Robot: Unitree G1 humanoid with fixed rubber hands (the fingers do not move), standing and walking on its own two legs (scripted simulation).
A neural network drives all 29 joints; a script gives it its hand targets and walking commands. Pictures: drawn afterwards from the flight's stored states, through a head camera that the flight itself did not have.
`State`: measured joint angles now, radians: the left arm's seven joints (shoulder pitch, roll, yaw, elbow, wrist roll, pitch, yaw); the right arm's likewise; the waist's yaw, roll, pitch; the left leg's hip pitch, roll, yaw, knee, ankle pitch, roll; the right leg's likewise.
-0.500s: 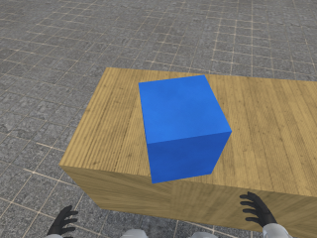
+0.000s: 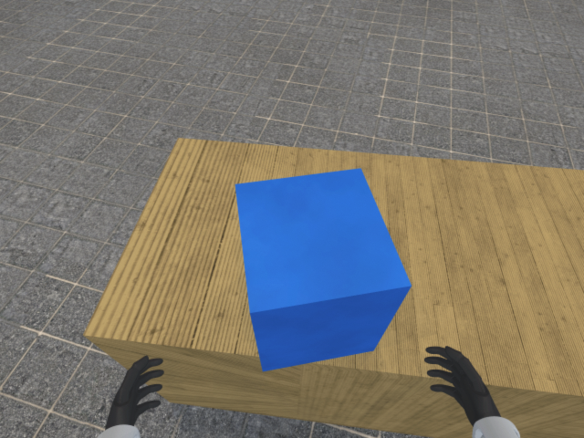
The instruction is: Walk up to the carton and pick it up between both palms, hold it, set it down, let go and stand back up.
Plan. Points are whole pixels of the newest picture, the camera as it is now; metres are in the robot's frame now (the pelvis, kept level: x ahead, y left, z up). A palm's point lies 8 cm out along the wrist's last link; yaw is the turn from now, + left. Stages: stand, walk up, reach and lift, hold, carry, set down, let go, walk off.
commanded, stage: reach and lift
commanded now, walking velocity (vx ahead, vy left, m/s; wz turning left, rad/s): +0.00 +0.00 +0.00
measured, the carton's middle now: (309, 274) +0.36 +0.01 -0.05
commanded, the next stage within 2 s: none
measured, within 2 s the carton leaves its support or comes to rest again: neither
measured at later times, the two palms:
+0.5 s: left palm (158, 403) +0.16 +0.21 -0.05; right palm (498, 420) +0.16 -0.23 -0.05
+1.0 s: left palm (171, 390) +0.17 +0.19 -0.03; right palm (502, 401) +0.18 -0.24 -0.03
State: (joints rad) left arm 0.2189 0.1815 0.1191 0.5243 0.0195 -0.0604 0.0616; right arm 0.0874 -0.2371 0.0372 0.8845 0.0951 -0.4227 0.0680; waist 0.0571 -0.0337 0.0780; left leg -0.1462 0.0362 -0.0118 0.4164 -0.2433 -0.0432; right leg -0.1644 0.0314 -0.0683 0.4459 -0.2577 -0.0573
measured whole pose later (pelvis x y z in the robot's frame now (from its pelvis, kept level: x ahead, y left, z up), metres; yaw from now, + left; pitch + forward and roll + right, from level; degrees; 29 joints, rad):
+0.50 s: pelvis +0.01 +0.02 +0.00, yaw -2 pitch -3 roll -1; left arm 0.30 0.06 -0.04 0.53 0.04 -0.33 0.17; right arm 0.14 -0.33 0.11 1.02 0.34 -0.61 0.22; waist 0.06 -0.02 -0.02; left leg -0.10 0.04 0.02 0.45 -0.28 -0.02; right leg -0.11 0.03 -0.03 0.42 -0.25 -0.04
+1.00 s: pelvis -0.01 -0.01 -0.01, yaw -1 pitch -3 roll +2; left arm 0.21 0.08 -0.02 0.52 -0.04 -0.37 0.19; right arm 0.11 -0.30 0.14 0.82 0.37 -0.56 0.16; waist 0.05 -0.05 -0.01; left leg -0.16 0.03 0.01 0.46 -0.26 -0.05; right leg -0.21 0.03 -0.05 0.55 -0.29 -0.07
